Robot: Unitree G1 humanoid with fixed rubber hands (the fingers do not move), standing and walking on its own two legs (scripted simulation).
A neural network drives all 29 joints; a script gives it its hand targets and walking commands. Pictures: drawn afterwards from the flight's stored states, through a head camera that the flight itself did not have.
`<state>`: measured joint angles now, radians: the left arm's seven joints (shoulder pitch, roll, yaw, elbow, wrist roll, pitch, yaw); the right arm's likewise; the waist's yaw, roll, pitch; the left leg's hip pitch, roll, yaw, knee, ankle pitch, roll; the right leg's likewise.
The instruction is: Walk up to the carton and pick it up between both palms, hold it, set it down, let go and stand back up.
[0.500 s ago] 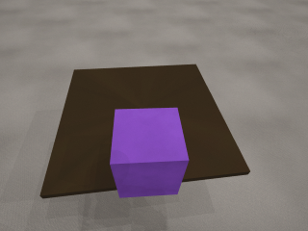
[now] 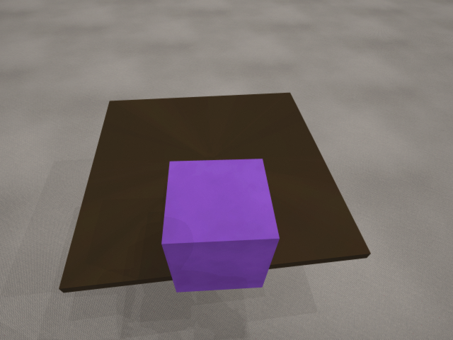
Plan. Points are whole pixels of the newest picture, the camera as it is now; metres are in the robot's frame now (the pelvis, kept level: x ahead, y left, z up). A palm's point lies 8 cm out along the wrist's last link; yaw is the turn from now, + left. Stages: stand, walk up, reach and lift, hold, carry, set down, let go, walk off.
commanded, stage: stand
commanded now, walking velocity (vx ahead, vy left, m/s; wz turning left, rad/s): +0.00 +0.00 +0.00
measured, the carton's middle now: (218, 227) +0.39 +0.02 -0.10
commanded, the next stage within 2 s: none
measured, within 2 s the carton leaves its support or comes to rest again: neither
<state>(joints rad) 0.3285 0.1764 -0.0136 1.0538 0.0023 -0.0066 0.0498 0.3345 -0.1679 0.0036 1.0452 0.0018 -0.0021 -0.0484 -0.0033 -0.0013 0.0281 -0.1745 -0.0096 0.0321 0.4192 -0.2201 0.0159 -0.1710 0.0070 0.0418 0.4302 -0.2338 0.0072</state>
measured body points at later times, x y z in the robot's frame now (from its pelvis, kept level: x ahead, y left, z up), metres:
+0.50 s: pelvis +0.01 +0.00 +0.00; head +0.01 +0.00 +0.45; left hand +0.00 +0.23 -0.16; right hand +0.00 -0.23 -0.16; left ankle +0.00 +0.11 -0.74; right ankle +0.00 -0.12 -0.74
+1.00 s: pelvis +0.01 +0.00 +0.00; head +0.02 -0.01 +0.45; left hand -0.01 +0.23 -0.16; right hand +0.00 -0.23 -0.16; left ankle +0.00 +0.11 -0.74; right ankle +0.00 -0.12 -0.74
